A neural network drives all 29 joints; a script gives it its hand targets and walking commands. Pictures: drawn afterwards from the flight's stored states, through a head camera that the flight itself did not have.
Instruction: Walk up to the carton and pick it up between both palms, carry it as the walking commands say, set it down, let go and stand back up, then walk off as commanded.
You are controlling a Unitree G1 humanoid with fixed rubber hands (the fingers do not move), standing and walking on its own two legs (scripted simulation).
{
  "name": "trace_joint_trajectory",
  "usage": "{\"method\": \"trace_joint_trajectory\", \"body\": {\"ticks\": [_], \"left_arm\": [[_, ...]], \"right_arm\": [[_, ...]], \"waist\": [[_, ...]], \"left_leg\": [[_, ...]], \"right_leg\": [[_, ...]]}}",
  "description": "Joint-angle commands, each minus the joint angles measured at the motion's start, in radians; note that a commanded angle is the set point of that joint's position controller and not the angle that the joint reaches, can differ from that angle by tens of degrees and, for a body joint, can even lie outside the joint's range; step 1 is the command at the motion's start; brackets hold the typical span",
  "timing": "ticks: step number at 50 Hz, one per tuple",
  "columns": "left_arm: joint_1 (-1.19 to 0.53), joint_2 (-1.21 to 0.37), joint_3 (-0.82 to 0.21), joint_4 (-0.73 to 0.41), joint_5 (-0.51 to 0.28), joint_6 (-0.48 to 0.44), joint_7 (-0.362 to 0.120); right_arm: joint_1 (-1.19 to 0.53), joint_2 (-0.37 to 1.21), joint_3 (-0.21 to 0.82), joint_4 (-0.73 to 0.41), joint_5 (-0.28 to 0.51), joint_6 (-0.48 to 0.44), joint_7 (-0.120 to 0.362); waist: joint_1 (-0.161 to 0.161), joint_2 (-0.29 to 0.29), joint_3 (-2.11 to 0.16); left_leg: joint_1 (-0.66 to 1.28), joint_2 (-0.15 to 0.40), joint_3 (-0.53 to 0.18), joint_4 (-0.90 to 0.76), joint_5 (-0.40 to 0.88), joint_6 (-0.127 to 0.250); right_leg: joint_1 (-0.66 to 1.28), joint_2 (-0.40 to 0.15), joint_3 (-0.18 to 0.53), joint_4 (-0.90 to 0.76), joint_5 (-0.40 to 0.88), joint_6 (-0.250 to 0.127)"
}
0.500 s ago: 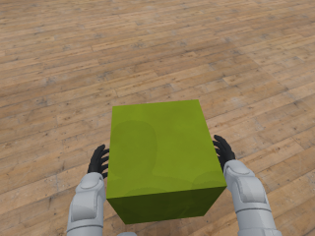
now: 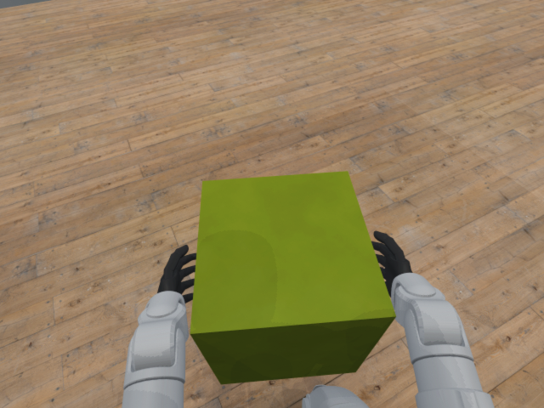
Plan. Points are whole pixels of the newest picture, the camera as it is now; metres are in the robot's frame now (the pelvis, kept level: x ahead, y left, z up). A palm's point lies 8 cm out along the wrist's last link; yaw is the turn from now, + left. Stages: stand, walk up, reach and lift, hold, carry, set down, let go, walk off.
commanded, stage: carry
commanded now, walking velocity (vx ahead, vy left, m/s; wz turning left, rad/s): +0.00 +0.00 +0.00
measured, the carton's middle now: (282, 281) +0.32 -0.02 -0.05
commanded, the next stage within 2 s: none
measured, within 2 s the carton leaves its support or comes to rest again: neither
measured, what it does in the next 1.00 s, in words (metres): walks ahead: left foot, then left foot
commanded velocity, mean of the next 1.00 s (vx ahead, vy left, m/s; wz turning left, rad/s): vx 0.00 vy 0.00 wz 0.00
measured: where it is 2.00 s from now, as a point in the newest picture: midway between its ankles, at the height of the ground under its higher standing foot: (307, 235)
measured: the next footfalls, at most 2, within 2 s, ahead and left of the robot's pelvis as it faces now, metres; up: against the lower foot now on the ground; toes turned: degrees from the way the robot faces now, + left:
left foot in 0.10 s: +0.02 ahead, +0.08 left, +0.00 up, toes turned +0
left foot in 0.48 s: +0.26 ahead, +0.05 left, +0.00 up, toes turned +4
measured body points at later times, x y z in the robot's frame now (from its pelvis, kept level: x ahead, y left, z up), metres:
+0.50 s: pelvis +0.23 -0.05 +0.00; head +0.20 -0.05 +0.45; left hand +0.50 +0.13 +0.01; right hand +0.51 -0.21 +0.02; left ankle +0.22 +0.05 -0.69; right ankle +0.05 -0.07 -0.68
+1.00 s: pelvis +0.46 -0.13 +0.01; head +0.49 -0.11 +0.46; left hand +0.75 +0.07 +0.02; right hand +0.78 -0.27 +0.03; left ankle +0.40 -0.03 -0.69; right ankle +0.35 -0.19 -0.68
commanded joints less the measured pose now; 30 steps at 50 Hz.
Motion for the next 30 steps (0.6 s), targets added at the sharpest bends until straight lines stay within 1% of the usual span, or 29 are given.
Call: {"method": "trace_joint_trajectory", "body": {"ticks": [1, 2, 3, 4, 5, 6, 7, 8, 9, 11, 12, 13, 14, 15, 16, 17, 18, 19, 20, 21, 22, 23, 24, 25, 26, 27, 28, 29, 30], "left_arm": [[-0.497, -0.71, -0.723, -0.203, -0.262, -0.044, -0.2], [-0.56, -0.74, -0.762, -0.269, -0.298, -0.046, -0.204], [-0.58, -0.756, -0.777, -0.29, -0.319, -0.045, -0.21], [-0.573, -0.769, -0.792, -0.313, -0.337, -0.045, -0.212], [-0.606, -0.728, -0.775, -0.277, -0.328, -0.035, -0.21], [-0.615, -0.705, -0.786, -0.28, -0.333, -0.033, -0.214], [-0.613, -0.707, -0.803, -0.284, -0.345, -0.03, -0.217], [-0.623, -0.681, -0.799, -0.302, -0.347, -0.031, -0.217], [-0.597, -0.643, -0.774, -0.271, -0.326, -0.03, -0.215], [-0.55, -0.631, -0.754, -0.23, -0.305, -0.03, -0.205], [-0.497, -0.625, -0.742, -0.201, -0.298, -0.027, -0.208], [-0.429, -0.608, -0.716, -0.166, -0.287, -0.026, -0.208], [-0.421, -0.615, -0.713, -0.129, -0.29, -0.017, -0.207], [-0.355, -0.613, -0.666, -0.036, -0.266, 0.002, -0.199], [-0.309, -0.63, -0.663, -0.021, -0.266, 0.007, -0.203], [-0.324, -0.613, -0.628, -0.013, -0.249, 0.012, -0.199], [-0.341, -0.633, -0.636, -0.046, -0.253, 0.008, -0.197], [-0.393, -0.61, -0.616, -0.02, -0.237, 0.005, -0.195], [-0.476, -0.608, -0.642, -0.083, -0.251, 0.0, -0.193], [-0.546, -0.58, -0.634, -0.105, -0.242, -0.011, -0.192], [-0.594, -0.554, -0.637, -0.137, -0.244, -0.018, -0.188], [-0.61, -0.567, -0.656, -0.164, -0.258, -0.026, -0.19], [-0.659, -0.561, -0.687, -0.211, -0.281, -0.033, -0.188], [-0.701, -0.585, -0.708, -0.258, -0.307, -0.042, -0.194], [-0.742, -0.641, -0.74, -0.299, -0.345, -0.054, -0.209], [-0.78, -0.635, -0.725, -0.289, -0.346, -0.056, -0.213], [-0.701, -0.656, -0.743, -0.301, -0.355, -0.055, -0.211], [-0.626, -0.654, -0.714, -0.257, -0.333, -0.049, -0.203], [-0.579, -0.664, -0.676, -0.203, -0.306, -0.04, -0.195]], "right_arm": [[-0.382, 0.87, 0.616, -0.095, 0.153, -0.079, 0.179], [-0.424, 0.888, 0.627, -0.169, 0.169, -0.085, 0.17], [-0.381, 0.901, 0.617, -0.167, 0.157, -0.08, 0.164], [-0.439, 0.899, 0.642, -0.251, 0.174, -0.087, 0.159], [-0.403, 0.863, 0.588, -0.177, 0.139, -0.079, 0.152], [-0.365, 0.834, 0.586, -0.184, 0.123, -0.085, 0.14], [-0.324, 0.819, 0.57, -0.192, 0.096, -0.086, 0.124], [-0.292, 0.806, 0.575, -0.178, 0.082, -0.083, 0.113], [-0.272, 0.777, 0.559, -0.139, 0.069, -0.073, 0.11], [-0.335, 0.757, 0.582, -0.187, 0.073, -0.068, 0.105], [-0.35, 0.741, 0.591, -0.215, 0.075, -0.068, 0.101], [-0.323, 0.718, 0.594, -0.212, 0.064, -0.062, 0.095], [-0.341, 0.723, 0.608, -0.246, 0.07, -0.059, 0.098], [-0.34, 0.698, 0.607, -0.222, 0.063, -0.044, 0.101], [-0.408, 0.709, 0.655, -0.291, 0.091, -0.05, 0.1], [-0.461, 0.692, 0.646, -0.282, 0.098, -0.051, 0.098], [-0.488, 0.717, 0.664, -0.295, 0.126, -0.057, 0.105], [-0.523, 0.71, 0.634, -0.238, 0.116, -0.055, 0.108], [-0.491, 0.732, 0.614, -0.193, 0.118, -0.052, 0.117], [-0.488, 0.733, 0.58, -0.131, 0.102, -0.051, 0.121], [-0.476, 0.736, 0.559, -0.106, 0.092, -0.053, 0.122], [-0.435, 0.764, 0.555, -0.093, 0.088, -0.058, 0.125], [-0.329, 0.791, 0.54, -0.039, 0.08, -0.054, 0.126], [-0.307, 0.8, 0.533, -0.058, 0.08, -0.068, 0.119], [-0.308, 0.83, 0.531, -0.063, 0.061, -0.079, 0.107], [-0.392, 0.804, 0.541, -0.076, 0.051, -0.079, 0.094], [-0.397, 0.824, 0.609, -0.193, 0.076, -0.079, 0.086], [-0.403, 0.811, 0.622, -0.218, 0.094, -0.065, 0.081], [-0.43, 0.816, 0.639, -0.201, 0.118, -0.057, 0.081]], "waist": [[0.076, -0.128, -0.393], [0.065, -0.106, -0.413], [0.042, -0.092, -0.461], [0.033, -0.026, -0.519], [0.026, 0.171, -0.542], [0.021, 0.263, -0.562], [0.026, 0.312, -0.541], [0.035, 0.331, -0.509], [0.036, 0.28, -0.476], [0.048, 0.201, -0.465], [0.075, 0.028, -0.467], [0.099, -0.181, -0.47], [0.102, -0.404, -0.405], [0.088, -0.353, -0.361], [0.089, -0.29, -0.27], [0.09, -0.191, -0.212], [0.094, -0.149, -0.168], [0.089, -0.182, -0.114], [0.074, -0.128, -0.133], [0.066, -0.16, -0.136], [0.062, -0.148, -0.166], [0.031, -0.114, -0.223], [-0.004, -0.008, -0.343], [-0.027, 0.22, -0.421], [-0.024, 0.392, -0.437], [-0.012, 0.361, -0.378], [-0.008, 0.175, -0.313], [-0.002, 0.023, -0.251], [0.003, 0.006, -0.218]], "left_leg": [[-0.15, 0.023, 0.035, -0.454, -0.029, 0.024], [-0.083, 0.02, 0.06, -0.579, 0.057, 0.026], [0.02, 0.029, 0.063, -0.669, 0.21, 0.037], [0.193, 0.069, 0.036, -0.671, 0.627, 0.061], [0.389, 0.177, -0.058, -0.577, 1.264, 0.102], [0.461, 0.274, -0.123, -0.534, 1.663, 0.173], [0.472, 0.303, -0.131, -0.498, 1.802, 0.198], [0.542, 0.292, -0.12, -0.479, 1.799, 0.181], [0.56, 0.268, -0.082, -0.466, 1.781, 0.146], [0.485, 0.211, 0.013, -0.35, 1.861, 0.091], [0.242, 0.158, 0.09, -0.175, 1.714, 0.052], [-0.139, 0.085, 0.155, -0.003, 1.202, 0.009], [-0.571, -0.029, 0.175, 0.064, 0.077, -0.016], [-0.597, 0.008, 0.118, -0.008, -0.097, 0.02], [-0.613, 0.001, 0.137, -0.07, -0.091, 0.036], [-0.601, -0.007, 0.154, -0.106, -0.023, 0.032], [-0.527, -0.006, 0.15, -0.208, 0.014, 0.028], [-0.437, -0.021, 0.185, -0.283, 0.066, 0.017], [-0.264, -0.042, 0.208, -0.399, 0.162, 0.02], [-0.166, -0.058, 0.24, -0.461, 0.236, 0.021], [-0.087, -0.064, 0.256, -0.485, 0.338, 0.029], [0.055, -0.028, 0.198, -0.573, 0.524, 0.062], [0.274, 0.121, -0.021, -0.539, 1.111, 0.181], [0.376, 0.29, -0.257, -0.542, 1.64, 0.348], [0.5, 0.367, -0.427, -0.583, 1.913, 0.448], [0.493, 0.423, -0.46, -0.574, 1.831, 0.445], [0.45, 0.406, -0.456, -0.58, 1.706, 0.408], [0.406, 0.379, -0.39, -0.563, 1.542, 0.338], [0.44, 0.349, -0.362, -0.559, 1.46, 0.284]], "right_leg": [[0.476, -0.274, 0.348, -0.287, 1.449, -0.139], [0.459, -0.258, 0.299, -0.267, 1.401, -0.11], [0.436, -0.241, 0.246, -0.232, 1.304, -0.081], [0.334, -0.201, 0.184, -0.169, 1.13, -0.041], [0.13, -0.132, 0.128, -0.104, 0.651, 0.007], [0.06, -0.082, 0.109, -0.078, 0.33, 0.056], [0.042, -0.061, 0.078, -0.123, 0.181, 0.084], [-0.055, -0.045, 0.073, -0.185, 0.043, 0.077], [-0.099, -0.029, 0.048, -0.199, 0.071, 0.055], [0.024, -0.002, -0.005, -0.223, 0.313, 0.033], [0.294, -0.024, 0.029, -0.303, 0.725, 0.023], [0.642, -0.125, 0.154, -0.296, 1.378, -0.037], [0.969, -0.286, 0.359, -0.261, 2.025, -0.153], [0.935, -0.32, 0.386, -0.29, 2.03, -0.158], [0.875, -0.298, 0.361, -0.332, 2.0, -0.126], [0.805, -0.278, 0.333, -0.364, 1.911, -0.061], [0.697, -0.266, 0.335, -0.375, 1.809, -0.051], [0.581, -0.236, 0.282, -0.393, 1.805, -0.011], [0.453, -0.205, 0.221, -0.373, 1.771, 0.016], [0.408, -0.209, 0.182, -0.307, 1.79, 0.017], [0.373, -0.219, 0.167, -0.24, 1.752, 0.03], [0.328, -0.231, 0.12, -0.117, 1.597, 0.047], [0.161, -0.168, 0.097, 0.131, 1.231, 0.114], [0.055, -0.016, 0.066, 0.432, 0.692, 0.193], [-0.104, 0.067, 0.125, 0.563, -0.009, 0.184], [-0.246, 0.005, 0.228, 0.621, -0.312, 0.144], [-0.333, -0.026, 0.255, 0.597, -0.391, 0.104], [-0.376, -0.031, 0.247, 0.495, -0.37, 0.079], [-0.436, -0.023, 0.216, 0.406, -0.395, 0.06]]}}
